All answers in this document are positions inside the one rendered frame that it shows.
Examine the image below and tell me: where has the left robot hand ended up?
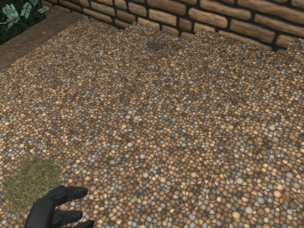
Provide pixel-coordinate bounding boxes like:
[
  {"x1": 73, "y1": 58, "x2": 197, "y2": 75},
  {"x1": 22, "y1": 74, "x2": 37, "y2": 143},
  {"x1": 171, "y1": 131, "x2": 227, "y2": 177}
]
[{"x1": 23, "y1": 185, "x2": 95, "y2": 228}]

